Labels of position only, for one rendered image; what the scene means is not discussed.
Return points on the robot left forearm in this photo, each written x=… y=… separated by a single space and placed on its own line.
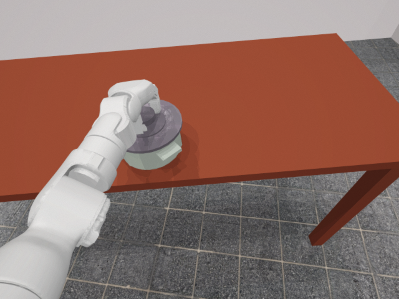
x=96 y=160

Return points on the knob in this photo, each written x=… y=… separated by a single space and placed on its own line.
x=148 y=115

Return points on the table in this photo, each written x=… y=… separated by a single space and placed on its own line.
x=251 y=110

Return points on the pot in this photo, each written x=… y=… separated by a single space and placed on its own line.
x=156 y=159

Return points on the lid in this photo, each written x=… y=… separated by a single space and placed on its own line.
x=161 y=132

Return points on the left robot hand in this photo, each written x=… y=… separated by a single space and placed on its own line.
x=146 y=92

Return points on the robot left upper arm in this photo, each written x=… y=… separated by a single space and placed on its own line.
x=35 y=264

